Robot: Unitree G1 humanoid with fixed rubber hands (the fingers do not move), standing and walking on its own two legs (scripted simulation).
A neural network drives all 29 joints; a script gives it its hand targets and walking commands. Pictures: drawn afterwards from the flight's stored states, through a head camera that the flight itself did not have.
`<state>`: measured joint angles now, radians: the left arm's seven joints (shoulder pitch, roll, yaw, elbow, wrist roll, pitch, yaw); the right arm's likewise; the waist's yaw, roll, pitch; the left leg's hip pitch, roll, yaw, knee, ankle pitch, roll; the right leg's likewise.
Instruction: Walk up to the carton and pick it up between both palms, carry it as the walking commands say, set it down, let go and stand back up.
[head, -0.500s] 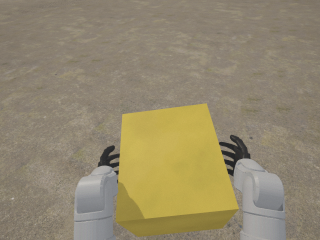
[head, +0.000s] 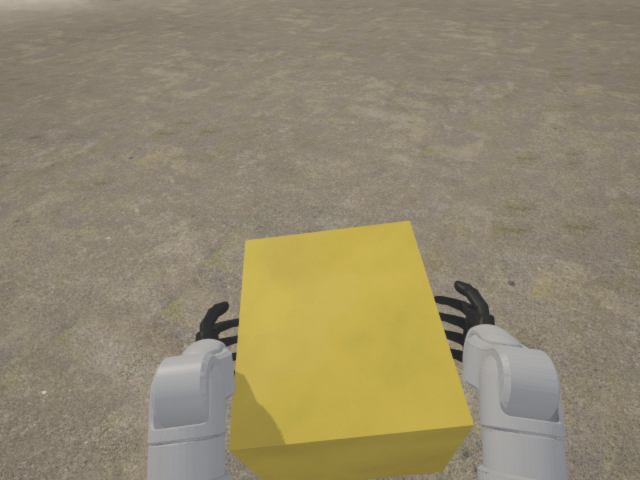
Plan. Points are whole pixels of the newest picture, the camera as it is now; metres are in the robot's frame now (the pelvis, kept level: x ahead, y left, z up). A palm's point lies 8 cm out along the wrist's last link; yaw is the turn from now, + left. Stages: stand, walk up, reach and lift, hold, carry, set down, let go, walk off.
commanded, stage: carry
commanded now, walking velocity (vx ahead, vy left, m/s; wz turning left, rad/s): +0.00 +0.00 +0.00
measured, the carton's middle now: (341, 353) +0.31 +0.01 +0.01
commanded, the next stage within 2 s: none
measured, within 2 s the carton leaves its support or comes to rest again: neither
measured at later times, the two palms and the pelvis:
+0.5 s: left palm (231, 326) +0.30 +0.14 +0.08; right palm (487, 319) +0.30 -0.17 +0.09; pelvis +0.03 -0.01 +0.00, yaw -1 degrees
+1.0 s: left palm (229, 321) +0.31 +0.15 +0.07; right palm (472, 308) +0.33 -0.16 +0.08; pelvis +0.05 +0.00 +0.00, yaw -1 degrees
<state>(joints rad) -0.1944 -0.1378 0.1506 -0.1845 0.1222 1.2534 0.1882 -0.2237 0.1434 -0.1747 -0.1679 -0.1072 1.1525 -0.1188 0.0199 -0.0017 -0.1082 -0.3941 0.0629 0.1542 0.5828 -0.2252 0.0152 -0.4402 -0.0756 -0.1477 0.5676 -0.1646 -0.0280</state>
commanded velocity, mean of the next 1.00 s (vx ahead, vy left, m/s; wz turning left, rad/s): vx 0.00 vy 0.00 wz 0.00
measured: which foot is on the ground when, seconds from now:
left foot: down 0.00-1.00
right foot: down 0.00-1.00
